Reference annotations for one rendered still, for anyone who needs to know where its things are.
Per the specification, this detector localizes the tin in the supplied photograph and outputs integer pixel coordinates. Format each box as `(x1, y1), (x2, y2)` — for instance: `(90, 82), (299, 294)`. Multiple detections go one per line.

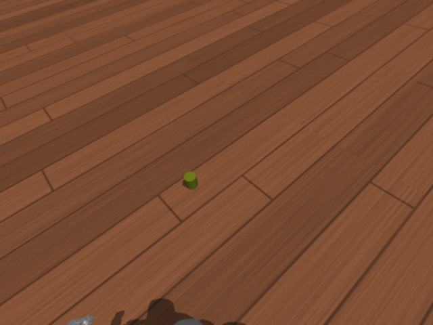
(184, 172), (198, 190)

